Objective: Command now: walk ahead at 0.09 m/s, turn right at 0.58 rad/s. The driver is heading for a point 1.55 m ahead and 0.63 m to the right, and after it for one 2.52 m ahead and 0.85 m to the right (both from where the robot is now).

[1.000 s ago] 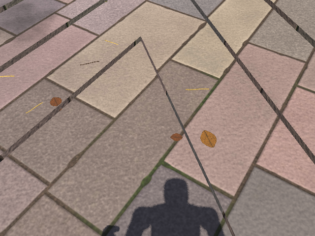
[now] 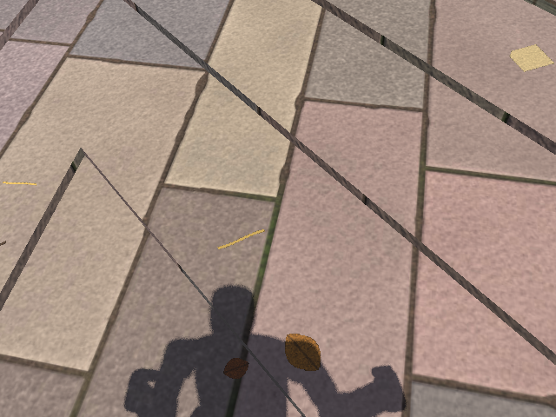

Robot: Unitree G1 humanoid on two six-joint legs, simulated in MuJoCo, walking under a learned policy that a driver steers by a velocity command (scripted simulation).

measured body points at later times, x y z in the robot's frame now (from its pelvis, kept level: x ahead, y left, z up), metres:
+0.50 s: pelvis +0.05 +0.05 +0.01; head +0.09 +0.07 +0.46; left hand +0.28 +0.30 -0.10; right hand +0.11 -0.25 -0.08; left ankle +0.10 +0.16 -0.73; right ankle +0.00 -0.07 -0.64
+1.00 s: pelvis +0.02 +0.01 +0.01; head +0.04 -0.03 +0.46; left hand +0.32 +0.15 -0.06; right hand +0.00 -0.32 -0.10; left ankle +0.12 +0.14 -0.66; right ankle -0.01 -0.07 -0.73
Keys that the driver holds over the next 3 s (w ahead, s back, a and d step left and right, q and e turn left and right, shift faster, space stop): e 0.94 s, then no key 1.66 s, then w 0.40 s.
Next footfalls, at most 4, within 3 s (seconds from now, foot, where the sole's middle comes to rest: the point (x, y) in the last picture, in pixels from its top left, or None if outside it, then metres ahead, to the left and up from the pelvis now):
0.30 left None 0.14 0.15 -0.77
0.72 right None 0.02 -0.09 -0.77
1.20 left None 0.15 0.10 -0.77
2.90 right None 0.05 -0.14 -0.77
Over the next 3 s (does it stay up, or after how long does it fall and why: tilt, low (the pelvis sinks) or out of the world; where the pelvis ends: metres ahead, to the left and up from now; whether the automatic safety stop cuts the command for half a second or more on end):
stays up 0.11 -0.05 0.00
